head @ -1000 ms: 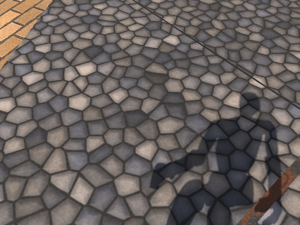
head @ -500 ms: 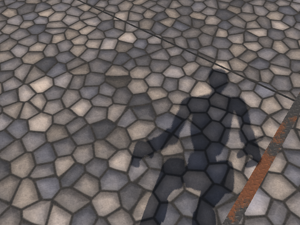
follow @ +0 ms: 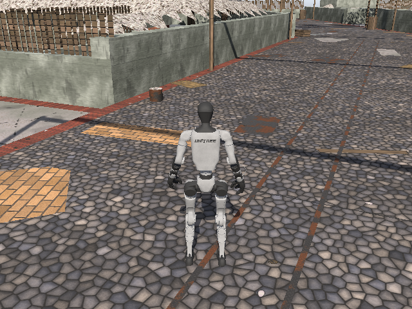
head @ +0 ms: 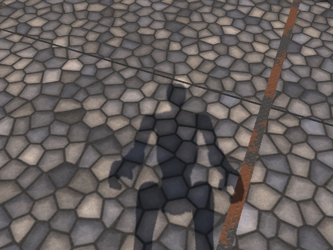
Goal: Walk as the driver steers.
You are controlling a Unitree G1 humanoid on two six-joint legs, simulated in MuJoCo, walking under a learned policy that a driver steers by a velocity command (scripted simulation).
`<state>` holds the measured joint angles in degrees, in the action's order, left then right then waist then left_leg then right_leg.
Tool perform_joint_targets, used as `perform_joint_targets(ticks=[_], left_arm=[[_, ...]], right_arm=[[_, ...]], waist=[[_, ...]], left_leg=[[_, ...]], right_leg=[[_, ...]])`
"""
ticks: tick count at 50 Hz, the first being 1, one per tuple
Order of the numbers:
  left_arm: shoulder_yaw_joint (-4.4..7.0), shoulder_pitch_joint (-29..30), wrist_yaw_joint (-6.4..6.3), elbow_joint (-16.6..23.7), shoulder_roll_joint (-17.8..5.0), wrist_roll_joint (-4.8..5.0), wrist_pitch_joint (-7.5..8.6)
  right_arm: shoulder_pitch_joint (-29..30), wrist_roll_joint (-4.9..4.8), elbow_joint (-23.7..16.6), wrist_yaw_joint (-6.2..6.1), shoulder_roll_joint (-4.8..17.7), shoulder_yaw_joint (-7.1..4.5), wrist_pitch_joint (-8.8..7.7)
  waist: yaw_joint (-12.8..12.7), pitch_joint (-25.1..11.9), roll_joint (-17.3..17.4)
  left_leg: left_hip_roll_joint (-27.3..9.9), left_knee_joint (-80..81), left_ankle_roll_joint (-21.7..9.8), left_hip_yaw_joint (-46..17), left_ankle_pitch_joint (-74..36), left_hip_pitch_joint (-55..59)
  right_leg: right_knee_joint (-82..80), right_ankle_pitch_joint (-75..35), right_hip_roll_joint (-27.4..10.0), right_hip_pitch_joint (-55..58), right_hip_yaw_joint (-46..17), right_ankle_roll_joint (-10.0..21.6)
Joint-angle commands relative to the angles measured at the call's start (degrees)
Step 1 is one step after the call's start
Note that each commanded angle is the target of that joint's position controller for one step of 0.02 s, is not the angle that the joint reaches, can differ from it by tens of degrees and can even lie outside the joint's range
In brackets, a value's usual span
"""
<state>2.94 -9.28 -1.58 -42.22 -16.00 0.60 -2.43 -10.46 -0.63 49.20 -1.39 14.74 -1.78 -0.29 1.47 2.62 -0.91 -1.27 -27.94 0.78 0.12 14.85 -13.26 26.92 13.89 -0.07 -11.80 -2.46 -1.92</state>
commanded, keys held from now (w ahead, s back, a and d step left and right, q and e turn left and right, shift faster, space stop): no key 0.24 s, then w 0.76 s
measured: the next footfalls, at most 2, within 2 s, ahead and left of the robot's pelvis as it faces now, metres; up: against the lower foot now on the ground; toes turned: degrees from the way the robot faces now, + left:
left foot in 0.54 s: +0.11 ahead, +0.13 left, +0.00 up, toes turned +2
right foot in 1.06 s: +0.48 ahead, -0.08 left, +0.00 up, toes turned -1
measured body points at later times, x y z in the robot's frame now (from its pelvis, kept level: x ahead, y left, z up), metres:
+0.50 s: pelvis +0.04 +0.01 +0.00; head +0.05 +0.02 +0.45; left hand +0.09 +0.28 -0.13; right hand +0.14 -0.28 -0.11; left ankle +0.05 +0.12 -0.72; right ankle -0.01 -0.13 -0.74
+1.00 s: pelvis +0.25 +0.03 -0.01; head +0.29 +0.04 +0.44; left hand +0.50 +0.24 -0.09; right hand +0.18 -0.23 -0.14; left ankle +0.07 +0.13 -0.74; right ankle +0.44 -0.09 -0.71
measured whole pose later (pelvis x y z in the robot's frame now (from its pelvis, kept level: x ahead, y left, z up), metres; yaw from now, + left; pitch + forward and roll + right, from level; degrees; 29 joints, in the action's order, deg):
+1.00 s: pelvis +0.25 +0.03 -0.01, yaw +0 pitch +2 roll +0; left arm 1.7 1.5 3.0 -41.7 -13.9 1.3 5.0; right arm -26.2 -0.6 56.6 -0.6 14.3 -1.5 -3.8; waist 5.5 2.3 -1.9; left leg 2.0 -8.3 -2.1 1.7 20.5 10.4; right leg 29.3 -1.9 -1.8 -33.8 1.9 2.3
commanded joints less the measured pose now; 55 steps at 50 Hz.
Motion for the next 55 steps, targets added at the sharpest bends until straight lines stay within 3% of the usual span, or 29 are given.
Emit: perform_joint_targets(ticks=[1, 2, 3, 5, 12, 14, 16, 17, 19, 21, 24, 26, 27, 28, 29, 30, 31, 32, 34, 37, 39, 42, 47, 50, 51, 52, 53, 54, 55], left_arm=[[2.8, -2.4, -0.74, 2.69, -12.51, -1.0, 0.02], [1.38, -0.09, 0.06, 2.81, -7.25, -1.43, 0.44], [0.75, 1.71, 0.69, 2.83, -4.97, -1.67, 1.08], [0.89, 0.95, 1.06, 1.84, -5.93, -1.72, 2.07], [0.29, 0.15, 0.92, -1.08, -5.35, -1.21, 2.96], [0.7, -1.38, 0.68, -2.35, -6.38, -0.76, 2.66], [1.79, -4.21, 0.52, -3.13, -9.9, -0.19, 2.42], [2.08, -5.58, 0.39, -3.52, -10.72, -0.09, 2.81], [2.1, -6.96, 0.19, -4.11, -9.84, -0.27, 4.38], [1.99, -5.1, 0.19, -3.46, -8.59, 0.62, 5.14], [2.46, -1.66, 0.64, -2.65, -9.91, 1.23, 4.83], [1.99, -2.24, 0.9, -3.01, -8.25, 0.91, 4.5], [1.1, -2.32, 1.1, -3.07, -5.62, 0.43, 4.78], [-0.39, -1.66, 1.47, -1.85, -0.81, -0.78, 5.3], [0.19, -2.03, 1.06, 0.8, -2.13, 0.74, 6.48], [1.07, -2.47, 0.94, 0.14, -6.25, 2.24, 7.29], [1.42, -2.18, 1.24, -0.27, -7.77, 2.49, 7.71], [1.51, -2.64, 1.29, -1.33, -7.3, 1.81, 7.87], [1.79, -1.62, 1.73, -1.66, -6.65, 0.54, 7.73], [1.47, 0.44, 2.29, -1.09, -4.43, 0.0, 7.11], [1.05, 4.0, 2.28, 0.45, -3.26, 0.04, 6.99], [0.2, 10.33, 2.83, 2.55, -1.68, 0.42, 7.45], [-0.28, 17.27, 4.44, 5.34, -1.89, 0.9, 8.28], [0.59, 14.4, 4.91, 5.1, -4.5, 0.8, 8.64], [1.43, 9.72, 4.62, 3.93, -6.26, 0.77, 8.5], [2.71, 0.37, 4.09, 1.15, -8.54, 0.87, 8.28], [3.57, -10.45, 3.33, -1.47, -11.14, 0.23, 7.92], [4.59, -15.86, 3.27, -3.2, -15.61, -0.76, 7.71], [3.13, -15.25, 3.3, -3.61, -10.48, -0.32, 7.67]], right_arm=[[-4.8, 2.12, -2.07, 0.92, 5.55, -0.83, -2.22], [-1.48, 2.25, -2.21, 0.73, 5.63, -0.66, -2.27], [0.71, 1.98, -2.19, 0.62, 6.91, -0.91, -2.07], [1.39, 1.58, -1.28, 0.04, 8.0, -1.28, -1.32], [-0.95, 1.3, 2.06, -0.48, 7.81, -1.39, -0.63], [-1.34, 0.86, 3.05, -0.61, 7.17, -1.4, -0.45], [1.88, 0.11, 1.47, -0.56, 7.0, -1.48, -1.01], [3.92, -0.35, 0.25, -0.33, 7.05, -1.48, -1.76], [5.04, -1.39, -0.92, 0.51, 8.13, -2.01, -3.39], [3.93, -1.39, -0.6, 1.58, 8.13, -2.04, -4.78], [0.38, -0.73, 1.57, 2.67, 6.39, -1.54, -5.68], [-8.17, -0.54, 5.49, 2.62, 7.07, -2.29, -5.28], [-12.74, -0.84, 6.61, 2.24, 8.23, -2.83, -5.05], [-18.53, -0.53, 6.77, 1.56, 12.73, -3.65, -5.0], [-19.68, 0.41, 6.57, 2.37, 17.29, -4.2, -5.54], [-14.22, 0.46, 5.13, 2.6, 14.13, -3.28, -6.18], [-10.46, 0.25, 3.75, 2.62, 10.85, -2.4, -6.55], [-8.07, 0.56, 2.84, 2.81, 9.81, -1.93, -6.67], [-7.53, 0.89, 2.49, 2.84, 7.88, -1.15, -6.38], [-11.25, 0.76, 3.6, 2.32, 8.06, -1.03, -5.93], [-12.1, 0.8, 3.89, 1.69, 8.49, -1.04, -5.46], [-13.61, 0.6, 4.18, 0.9, 8.71, -0.97, -5.04], [-17.27, -0.1, 5.69, 0.63, 9.02, -1.44, -4.17], [-15.87, -0.01, 5.16, 0.35, 10.55, -2.29, -3.49], [-15.34, 0.26, 4.88, 0.27, 11.32, -2.62, -3.08], [-14.4, 0.57, 4.45, 0.23, 11.04, -2.5, -2.47], [-14.33, 1.18, 3.16, 0.14, 9.74, -1.79, -2.43], [-22.31, 1.16, 2.29, 1.02, 1.11, 0.49, -3.61], [-19.98, -0.29, 3.29, 1.48, 4.96, -0.19, -5.4]], waist=[[2.29, -9.0, -7.55], [0.54, -9.08, -7.31], [0.28, -7.01, -5.18], [-0.86, -4.44, -5.57], [-0.33, -2.18, -2.27], [-1.14, -2.57, -3.08], [-3.56, 2.07, -7.18], [-4.5, 4.51, -9.12], [-4.63, 5.73, -9.84], [-3.29, 3.87, -6.46], [-0.62, -0.02, -5.27], [2.94, -2.63, -3.73], [4.99, -3.25, -1.24], [6.52, -5.05, 11.94], [5.3, -5.02, 19.72], [3.18, -0.09, 11.86], [2.0, 3.42, 9.3], [0.93, 3.6, 7.31], [0.38, 3.04, 6.77], [0.98, 1.61, 5.74], [1.45, 2.14, 4.71], [3.12, 3.58, 5.18], [3.63, 6.0, 4.99], [-0.05, 2.0, 6.63], [-2.73, -1.94, 8.03], [-7.6, -7.97, 7.93], [-11.66, -15.89, 5.58], [-7.16, -25.27, -9.9], [-8.93, -26.22, -9.61]], left_leg=[[-2.19, -0.76, -1.14, -1.83, -2.43, -5.65], [-2.33, 1.43, 1.2, -1.59, 2.09, -1.12], [-2.23, 2.33, 2.09, -1.41, -1.99, 0.64], [-1.74, 1.84, 2.53, -0.84, -6.53, 0.92], [-2.21, 3.7, 2.51, -1.06, -8.52, 3.55], [0.3, 0.4, 2.34, 2.18, 0.93, 1.94], [2.22, -8.05, 1.13, 4.02, 9.29, -8.31], [0.99, -12.71, -0.13, 2.07, 11.49, -12.33], [-2.6, -21.97, -2.64, -2.47, 16.43, -21.37], [-4.51, -19.15, -4.09, -2.79, 15.02, -22.38], [-1.39, -5.81, -3.41, 2.13, 2.78, -5.03], [2.57, -1.06, -1.74, 5.28, -5.21, 10.74], [0.49, 0.85, -2.49, 1.82, -2.78, 16.94], [-12.43, 9.17, -6.67, -16.46, 5.08, 21.63], [-22.11, 19.02, -15.64, -41.08, 19.3, 22.39], [-22.73, 20.15, -16.67, -40.84, 27.22, 18.49], [-19.93, 20.02, -14.36, -34.01, 25.35, 16.35], [-16.98, 20.12, -12.35, -27.95, 18.55, 15.05], [-12.98, 20.57, -9.95, -18.39, 3.93, 13.36], [-10.8, 20.71, -10.52, -10.86, -13.49, 14.43], [-10.03, 21.36, -10.72, -7.8, -18.97, 13.65], [-8.53, 23.2, -10.03, -4.22, -18.38, 11.04], [-12.04, 21.57, -10.77, -3.67, -21.6, 17.31], [-13.64, 14.44, -9.54, -3.15, -40.44, 22.53], [-13.28, 8.37, -9.01, -2.71, -51.5, 23.48], [-11.07, -2.59, -7.61, -0.85, -57.12, 21.05], [-9.28, -17.99, -6.29, -0.78, -44.36, 7.73], [2.66, -41.3, -2.26, -0.71, -3.0, -16.35], [4.19, -48.99, -3.18, -9.19, 17.37, -23.12]], right_leg=[[-3.68, -31.17, -11.5, 14.6, -10.67, 7.69], [-4.63, -24.58, -12.77, 7.52, -11.32, 11.37], [-5.14, -17.13, -9.64, 5.56, -9.49, 9.97], [-5.3, -12.58, -6.14, 3.45, -7.25, 6.96], [-5.46, -11.29, -4.71, 0.88, -6.42, 5.93], [-7.86, 6.51, -4.43, 1.09, -7.64, 7.25], [-14.47, 28.06, -10.08, 0.82, -17.46, 11.91], [-17.51, 31.01, -13.84, 0.1, -23.42, 14.46], [-19.32, 26.25, -18.4, 4.5, -28.82, 17.28], [-18.55, 19.29, -17.41, 8.15, -24.54, 15.99], [-16.01, 8.34, -11.37, 0.69, -12.81, 12.95], [-9.79, 8.03, -8.12, -7.75, -8.36, 11.18], [-2.56, 7.6, -5.74, -12.39, -5.6, 9.12], [18.6, 11.62, -0.1, -19.36, 1.31, 4.46], [31.87, 20.51, 4.61, -30.09, -0.29, 3.59], [38.73, 17.14, -0.42, -34.37, -4.38, 4.75], [39.37, 10.46, -3.05, -36.38, -3.98, 5.94], [38.27, 5.46, -4.8, -35.18, -2.93, 6.22], [33.92, -1.69, -6.81, -31.91, -1.8, 5.62], [29.5, -7.93, -6.43, -31.92, 0.99, 3.27], [23.27, -11.21, -6.01, -31.94, 1.94, 1.8], [11.94, -18.1, -4.36, -27.48, 4.07, 1.18], [2.98, -18.25, -2.7, -26.92, 3.97, 3.4], [1.54, -12.77, -0.32, -20.77, 4.88, 6.26], [2.17, -10.55, 1.58, -14.37, 6.11, 7.57], [0.94, -11.81, 2.98, -2.08, 7.35, 9.4], [4.37, -11.73, -4.56, 17.84, -0.87, 12.6], [0.47, 2.7, -20.07, 39.19, -30.49, 22.58], [-9.23, 9.78, -22.05, 37.93, -42.9, 22.87]])
Velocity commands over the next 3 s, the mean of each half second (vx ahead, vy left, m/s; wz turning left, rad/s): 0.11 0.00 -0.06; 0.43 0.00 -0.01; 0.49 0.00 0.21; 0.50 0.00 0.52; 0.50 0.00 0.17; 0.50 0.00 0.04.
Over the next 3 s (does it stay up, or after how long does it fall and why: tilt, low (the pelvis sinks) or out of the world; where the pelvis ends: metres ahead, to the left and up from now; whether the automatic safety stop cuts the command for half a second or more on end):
stays up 1.32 0.35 0.01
